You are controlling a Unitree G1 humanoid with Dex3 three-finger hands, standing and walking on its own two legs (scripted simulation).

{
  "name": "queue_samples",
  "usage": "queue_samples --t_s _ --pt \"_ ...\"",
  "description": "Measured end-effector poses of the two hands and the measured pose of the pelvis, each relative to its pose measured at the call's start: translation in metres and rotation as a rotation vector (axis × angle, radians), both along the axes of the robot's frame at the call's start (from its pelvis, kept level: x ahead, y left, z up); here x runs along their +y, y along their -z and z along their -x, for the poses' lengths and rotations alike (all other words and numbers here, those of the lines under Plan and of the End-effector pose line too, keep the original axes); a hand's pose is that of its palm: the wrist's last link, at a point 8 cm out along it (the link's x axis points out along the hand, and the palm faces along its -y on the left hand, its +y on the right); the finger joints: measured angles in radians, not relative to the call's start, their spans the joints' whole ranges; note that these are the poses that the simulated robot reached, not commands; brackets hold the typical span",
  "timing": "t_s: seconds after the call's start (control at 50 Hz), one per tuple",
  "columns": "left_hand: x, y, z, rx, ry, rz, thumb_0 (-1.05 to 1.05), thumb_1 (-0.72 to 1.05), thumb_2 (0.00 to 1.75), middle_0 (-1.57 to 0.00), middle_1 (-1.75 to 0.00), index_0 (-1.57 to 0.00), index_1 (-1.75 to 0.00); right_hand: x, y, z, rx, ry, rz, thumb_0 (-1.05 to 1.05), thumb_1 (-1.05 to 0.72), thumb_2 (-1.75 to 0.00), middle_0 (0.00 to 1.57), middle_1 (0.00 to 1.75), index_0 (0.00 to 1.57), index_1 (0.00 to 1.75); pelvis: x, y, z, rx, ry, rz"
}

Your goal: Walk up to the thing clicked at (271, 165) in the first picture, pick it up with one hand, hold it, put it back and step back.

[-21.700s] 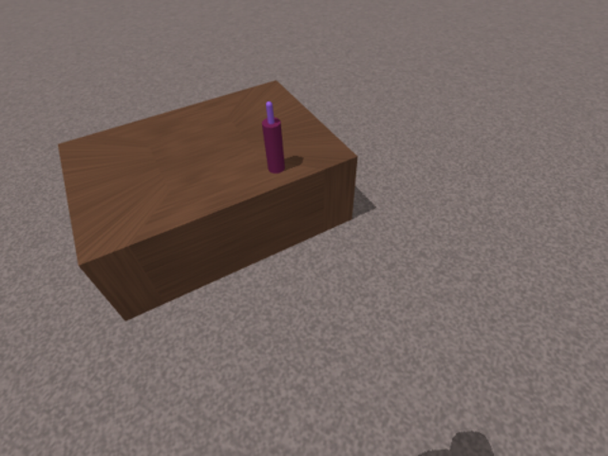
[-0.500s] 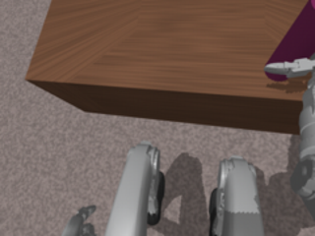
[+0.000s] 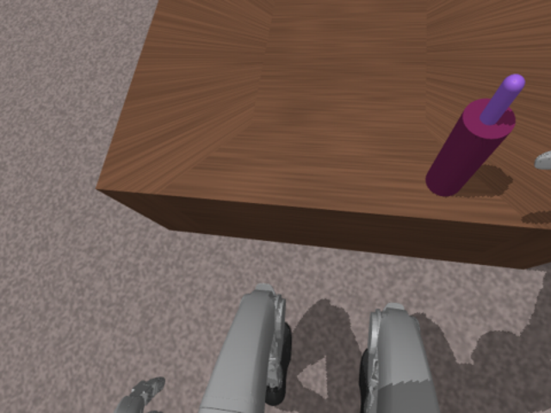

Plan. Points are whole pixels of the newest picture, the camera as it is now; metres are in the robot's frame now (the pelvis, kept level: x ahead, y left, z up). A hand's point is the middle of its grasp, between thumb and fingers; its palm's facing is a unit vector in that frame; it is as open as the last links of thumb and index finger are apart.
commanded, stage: home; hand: right
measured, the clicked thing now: (471, 142) +0.51 -0.20 -0.07
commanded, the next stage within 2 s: none
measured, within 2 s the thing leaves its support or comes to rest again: neither
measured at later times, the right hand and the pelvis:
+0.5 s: hand out of the picture +0.40 -0.28 +0.07, palm faces +0.24 +0.91 -0.35, open 17.2 cm; pelvis +0.05 -0.01 +0.15, yaw -1 degrees
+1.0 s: hand (545, 367) +0.22 -0.17 +0.10, palm faces +0.19 +0.95 -0.24, open 17.4 cm; pelvis +0.07 +0.01 +0.17, yaw -3 degrees
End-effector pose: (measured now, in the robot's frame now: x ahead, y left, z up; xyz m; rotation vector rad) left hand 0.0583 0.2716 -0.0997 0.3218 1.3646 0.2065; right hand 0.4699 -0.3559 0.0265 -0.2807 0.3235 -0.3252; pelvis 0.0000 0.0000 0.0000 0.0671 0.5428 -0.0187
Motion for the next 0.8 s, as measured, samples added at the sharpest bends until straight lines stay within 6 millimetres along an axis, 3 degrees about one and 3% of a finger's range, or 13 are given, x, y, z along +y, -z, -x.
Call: queue_samples --t_s 0.14,0.22,0.3,0.4,0.54,0.68,0.8 --pt "-0.004 -0.061 -0.002 0.002 -0.021 -0.024 0.0 0.89 0.9 -0.21 -0.29 -0.2 -0.3 -0.028 -0.058 0.008 0.057 0.152 0.021 -0.01 0.47 -0.1 0.06 0.07 0.07 0.06 -0.001 -0.056 -0.015 -0.065 0.009 -0.005" --pt "-0.004 -0.09 0.001 0.007 -0.035 -0.036 0.0 0.9 0.9 -0.21 -0.29 -0.2 -0.29 -0.032 -0.079 0.015 0.107 0.184 0.016 -0.01 0.47 -0.1 0.06 0.07 0.07 0.06 -0.004 -0.083 -0.024 -0.102 0.01 -0.007" --pt "-0.005 -0.114 0.0 -0.004 -0.054 -0.034 0.0 0.9 0.9 -0.21 -0.29 -0.2 -0.29 -0.023 -0.084 0.028 0.181 0.169 0.017 -0.01 0.48 -0.09 0.06 0.07 0.07 0.06 -0.006 -0.106 -0.032 -0.14 0.008 -0.005" --pt "-0.01 -0.136 -0.012 -0.054 -0.083 -0.024 0.0 0.9 0.9 -0.21 -0.29 -0.2 -0.29 0.006 -0.075 0.058 0.262 0.112 -0.005 -0.01 0.49 -0.09 0.06 0.06 0.07 0.06 -0.009 -0.13 -0.043 -0.194 0.006 0.001" --pt "-0.022 -0.156 -0.052 -0.162 -0.069 -0.005 0.01 0.9 0.9 -0.21 -0.29 -0.2 -0.29 0.046 -0.074 0.113 0.302 0.083 -0.064 -0.01 0.51 -0.08 0.07 0.06 0.07 0.06 -0.008 -0.155 -0.059 -0.281 0.011 0.016" --pt "-0.034 -0.169 -0.112 -0.327 -0.018 0.038 0.01 0.9 0.9 -0.21 -0.29 -0.2 -0.29 0.07 -0.089 0.164 0.324 0.072 -0.073 -0.01 0.52 -0.07 0.07 0.06 0.07 0.05 -0.004 -0.168 -0.071 -0.355 0.022 0.033" --pt "-0.041 -0.183 -0.164 -0.489 0.029 0.079 0.01 0.9 0.9 -0.21 -0.29 -0.2 -0.29 0.104 -0.096 0.211 0.359 0.027 -0.113 -0.01 0.52 -0.07 0.06 0.06 0.07 0.05 0.001 -0.173 -0.077 -0.401 0.025 0.045"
